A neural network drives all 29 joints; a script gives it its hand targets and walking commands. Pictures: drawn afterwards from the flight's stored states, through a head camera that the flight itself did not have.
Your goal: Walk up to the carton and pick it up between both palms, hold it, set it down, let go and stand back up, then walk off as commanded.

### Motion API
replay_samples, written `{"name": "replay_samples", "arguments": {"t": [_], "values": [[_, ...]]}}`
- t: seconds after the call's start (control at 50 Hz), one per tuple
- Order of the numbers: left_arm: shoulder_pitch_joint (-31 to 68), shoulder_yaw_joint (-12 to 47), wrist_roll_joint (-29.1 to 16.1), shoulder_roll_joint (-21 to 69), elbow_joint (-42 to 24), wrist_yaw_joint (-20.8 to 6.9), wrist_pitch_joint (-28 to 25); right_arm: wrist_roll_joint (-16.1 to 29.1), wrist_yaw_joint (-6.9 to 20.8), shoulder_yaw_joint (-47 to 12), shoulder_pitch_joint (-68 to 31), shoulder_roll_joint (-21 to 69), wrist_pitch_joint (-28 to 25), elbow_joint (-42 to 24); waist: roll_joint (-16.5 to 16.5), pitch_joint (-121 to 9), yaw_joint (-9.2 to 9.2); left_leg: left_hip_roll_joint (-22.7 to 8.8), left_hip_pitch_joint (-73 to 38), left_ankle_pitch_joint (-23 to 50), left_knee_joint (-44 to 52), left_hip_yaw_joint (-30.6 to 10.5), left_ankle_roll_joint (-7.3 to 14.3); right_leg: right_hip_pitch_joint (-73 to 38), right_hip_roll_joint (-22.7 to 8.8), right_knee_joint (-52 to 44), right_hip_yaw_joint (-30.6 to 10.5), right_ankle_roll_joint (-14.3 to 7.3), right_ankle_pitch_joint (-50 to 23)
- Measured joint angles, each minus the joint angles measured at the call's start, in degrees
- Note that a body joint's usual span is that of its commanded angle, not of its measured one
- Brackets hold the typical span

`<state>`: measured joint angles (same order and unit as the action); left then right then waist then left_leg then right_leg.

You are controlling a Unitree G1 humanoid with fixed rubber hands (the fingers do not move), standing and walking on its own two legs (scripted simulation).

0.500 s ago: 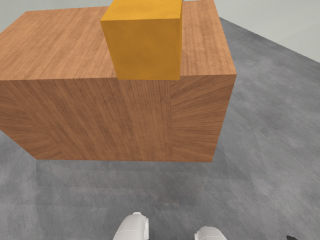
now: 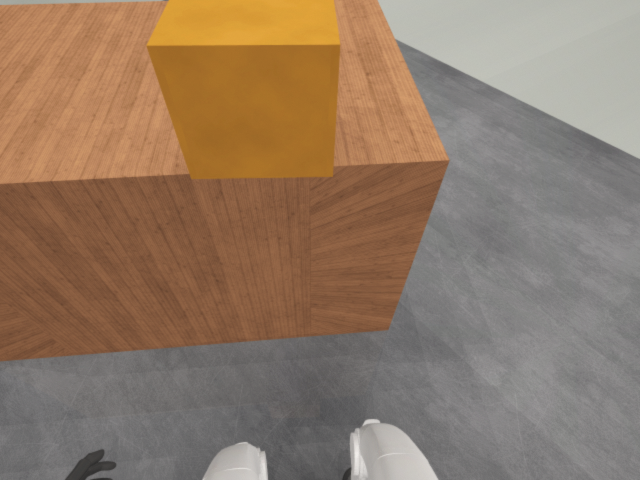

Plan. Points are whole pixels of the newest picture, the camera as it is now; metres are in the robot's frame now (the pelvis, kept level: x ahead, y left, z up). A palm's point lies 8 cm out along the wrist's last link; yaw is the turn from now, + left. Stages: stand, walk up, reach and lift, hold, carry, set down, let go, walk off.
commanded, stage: walk up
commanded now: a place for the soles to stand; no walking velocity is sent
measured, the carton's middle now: (259, 82) +0.68 +0.08 +0.12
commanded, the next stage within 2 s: none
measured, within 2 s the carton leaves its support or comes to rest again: neither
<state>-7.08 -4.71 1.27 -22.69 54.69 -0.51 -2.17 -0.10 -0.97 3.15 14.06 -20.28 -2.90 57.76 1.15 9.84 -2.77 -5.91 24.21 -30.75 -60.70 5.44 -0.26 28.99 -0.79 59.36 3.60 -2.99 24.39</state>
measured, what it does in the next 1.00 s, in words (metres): stands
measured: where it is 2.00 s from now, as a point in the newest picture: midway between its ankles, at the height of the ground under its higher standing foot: (285, 463)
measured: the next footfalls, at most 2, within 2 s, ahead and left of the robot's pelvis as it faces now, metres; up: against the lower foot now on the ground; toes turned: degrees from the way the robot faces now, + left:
left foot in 1.16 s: +0.18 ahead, +0.20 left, +0.00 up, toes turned +11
right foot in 1.52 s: +0.28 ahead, -0.05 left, +0.00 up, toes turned +1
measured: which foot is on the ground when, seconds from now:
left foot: down 0.00-0.88, up 0.90-1.00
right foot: down 0.00-1.00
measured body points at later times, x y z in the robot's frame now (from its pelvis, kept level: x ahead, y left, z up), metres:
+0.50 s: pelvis +0.02 -0.01 +0.03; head +0.04 -0.01 +0.47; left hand +0.12 +0.29 -0.10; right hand +0.12 -0.31 -0.10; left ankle +0.03 +0.13 -0.67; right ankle +0.08 -0.10 -0.67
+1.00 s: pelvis +0.04 +0.00 +0.05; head +0.04 -0.01 +0.50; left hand +0.09 +0.31 -0.07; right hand +0.11 -0.31 -0.09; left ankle +0.04 +0.13 -0.63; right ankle +0.08 -0.10 -0.67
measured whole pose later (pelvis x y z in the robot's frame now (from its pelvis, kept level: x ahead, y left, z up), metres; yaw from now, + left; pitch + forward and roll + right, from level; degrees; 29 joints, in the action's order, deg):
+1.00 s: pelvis +0.04 +0.00 +0.05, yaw +4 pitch -5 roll -1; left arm -9.0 -4.3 1.5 -18.4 60.2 -1.5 -4.8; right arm -1.8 1.9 3.9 10.4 -22.7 -1.2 63.4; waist -2.4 5.7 0.5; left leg -0.3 23.1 -26.8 -57.3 -2.6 2.2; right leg 16.8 -1.7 40.0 7.4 -2.4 18.7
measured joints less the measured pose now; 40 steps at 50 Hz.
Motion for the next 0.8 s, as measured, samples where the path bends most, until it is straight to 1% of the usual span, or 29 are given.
{"name": "replay_samples", "arguments": {"t": [0.04, 0.08, 0.1, 0.12, 0.16, 0.2, 0.24, 0.3, 0.32, 0.36, 0.4, 0.44, 0.48, 0.52, 0.56, 0.6, 0.62, 0.68, 0.7, 0.76, 0.8], "values": [[1.0, 0.6, -0.1, 1.0, -0.3, 0.0, 0.1, 0.2, -0.3, -0.1, -0.9, -0.4, 0.4, 0.9, 0.0, -0.2, 0.43, 1.6, 0.3, -2.2, -0.1, -1.1, 1.0, 0.2, -0.3, 0.0, -0.1, -0.2, 0.3], [1.7, 1.1, 0.0, 2.0, -0.3, 0.1, 0.1, 0.2, -0.5, 0.1, -2.3, -0.9, 0.3, 1.6, -0.1, 0.0, 0.91, 2.7, 0.1, -1.2, 0.6, -1.5, 1.6, 0.2, -0.5, -0.1, -0.4, 0.1, 0.3], [1.9, 1.3, 0.0, 2.4, -0.2, 0.1, 0.3, 0.2, -0.5, 0.1, -3.0, -1.0, 0.0, 1.8, 0.1, 0.2, 1.09, 3.1, -0.3, 1.3, 1.7, -1.3, 1.6, 0.2, -0.8, -0.1, -0.8, 0.3, 0.3], [2.1, 1.4, -0.1, 2.6, 0.1, 0.2, 0.6, 0.2, -0.6, 0.2, -3.6, -1.0, -0.4, 2.0, 0.7, 0.3, 1.25, 3.5, -0.9, 2.7, 2.7, -0.9, 0.9, 0.1, -1.1, 0.0, -1.4, 0.5, 0.4], [2.5, 1.7, -0.2, 3.2, 1.2, 0.1, 1.4, -0.2, -0.5, 0.3, -4.4, -0.9, -1.4, 2.1, 1.4, -0.1, 1.46, 4.2, -1.9, 2.6, 4.4, 0.0, 0.1, -0.1, -1.6, -0.6, -2.3, 1.0, 0.3], [2.8, 1.8, -0.3, 3.9, 2.3, 0.1, 2.1, -0.6, -0.4, 0.2, -4.5, -1.2, -2.1, 1.9, 0.4, -0.9, 1.47, 3.3, -1.9, 2.0, 4.6, -0.4, 0.1, -0.6, -0.8, -1.9, -1.8, 1.2, -0.2], [3.2, 1.6, -0.5, 3.9, 3.3, 0.0, 2.0, -0.8, -0.5, 0.0, -4.9, -1.2, -2.3, 2.1, -0.6, -1.1, 1.56, 2.1, -2.1, 1.6, 4.4, -1.1, -0.1, -1.5, 0.4, -3.2, -1.0, 0.9, -0.5], [3.8, 1.0, -0.7, 3.2, 4.2, -0.1, 1.2, -0.5, -0.7, -0.4, -5.8, -0.5, -2.0, 2.7, -0.6, -1.1, 1.8, 1.3, -2.5, 1.9, 5.1, -2.2, -1.1, -2.6, 1.1, -4.8, 0.2, 0.0, -1.0], [3.9, 0.8, -0.7, 2.8, 4.3, -0.2, 0.9, -0.3, -0.8, -0.6, -6.1, -0.2, -1.8, 2.9, -0.1, -1.3, 1.87, 1.5, -2.6, 2.2, 5.6, -2.3, -1.2, -2.7, 0.9, -5.0, 0.3, -0.3, -1.0], [4.0, 0.8, -0.8, 2.4, 4.5, -0.1, 0.7, -0.1, -0.9, -0.6, -7.0, 0.2, -1.3, 3.3, 0.9, -1.6, 1.96, 2.4, -2.8, 2.8, 6.6, -2.3, -0.8, -2.6, 0.1, -4.9, 0.2, -0.6, -0.8], [3.9, 0.9, -0.5, 2.3, 4.9, -0.1, 0.7, -0.1, -0.8, -0.5, -7.9, 0.2, -1.0, 3.6, 1.5, -1.7, 2.13, 3.4, -3.4, 3.5, 7.9, -2.0, -0.5, -2.7, -0.8, -5.0, -0.1, -0.4, -0.7], [3.8, 1.1, -0.3, 2.5, 5.4, -0.1, 1.1, -0.2, -0.6, -0.4, -8.7, 0.3, -1.1, 3.9, 1.9, -1.7, 2.39, 4.1, -4.3, 4.5, 9.7, -1.5, -0.8, -2.9, -1.4, -5.6, -0.7, 0.0, -1.1], [3.7, 1.3, -0.2, 2.9, 6.2, -0.2, 1.7, -0.4, -0.3, -0.3, -8.9, 0.2, -1.5, 4.0, 1.6, -2.0, 2.64, 4.2, -4.8, 5.3, 11.3, -1.1, -0.7, -3.3, -1.4, -6.9, -1.0, 0.4, -1.8], [3.7, 1.5, -0.3, 3.3, 6.9, -0.4, 2.1, -0.7, -0.2, -0.5, -8.8, 0.0, -1.8, 4.2, 0.4, -2.4, 2.84, 3.4, -4.8, 5.4, 11.7, -1.4, -0.6, -3.8, -0.6, -8.4, -0.6, 0.4, -2.7], [3.8, 1.4, -0.4, 3.3, 7.5, -0.5, 2.1, -0.8, -0.3, -0.7, -8.7, -0.1, -1.8, 4.6, -0.7, -2.4, 3.05, 2.3, -4.9, 5.3, 11.6, -2.0, -0.9, -4.6, 0.4, -9.8, 0.1, 0.1, -3.4], [3.9, 1.1, -0.4, 3.1, 7.8, -0.6, 1.8, -0.7, -0.4, -0.9, -8.7, 0.2, -1.4, 5.1, -1.1, -2.2, 3.2, 1.7, -5.3, 5.5, 11.9, -2.5, -1.4, -5.5, 1.0, -11.0, 0.7, -0.3, -3.8], [3.8, 1.0, -0.3, 3.0, 7.9, -0.7, 1.6, -0.5, -0.5, -1.0, -8.9, 0.4, -1.1, 5.5, -0.9, -2.3, 3.19, 1.8, -5.5, 5.8, 12.4, -2.7, -1.5, -5.7, 1.0, -11.4, 0.9, -0.5, -4.0], [3.6, 1.0, -0.2, 2.8, 7.9, -0.8, 1.3, -0.3, -0.4, -1.1, -9.1, 0.8, -0.2, 6.2, 0.0, -2.5, 2.94, 3.0, -5.9, 6.5, 13.9, -2.9, -0.2, -5.9, 0.0, -11.8, 1.0, -0.9, -4.0], [3.5, 1.0, -0.1, 2.8, 8.0, -0.7, 1.3, -0.4, -0.3, -1.0, -9.1, 0.8, -0.1, 6.5, 0.3, -2.5, 2.92, 3.3, -6.2, 6.9, 14.7, -2.8, -0.1, -6.1, -0.4, -12.0, 1.0, -0.8, -4.1], [3.3, 1.4, 0.1, 3.3, 8.6, -0.8, 1.9, -0.6, 0.1, -0.8, -9.0, 0.8, -0.3, 7.3, 0.9, -2.5, 2.99, 4.3, -8.0, 9.0, 18.1, -2.4, -1.2, -7.0, -1.3, -13.5, 0.5, -0.2, -4.8], [3.2, 1.6, 0.0, 3.8, 9.0, -0.9, 2.3, -0.8, 0.3, -0.8, -8.5, 0.7, -0.6, 7.6, 0.6, -2.9, 3.05, 4.3, -8.7, 9.8, 19.9, -2.2, -1.2, -7.6, -1.1, -15.3, 0.4, 0.1, -5.6]]}}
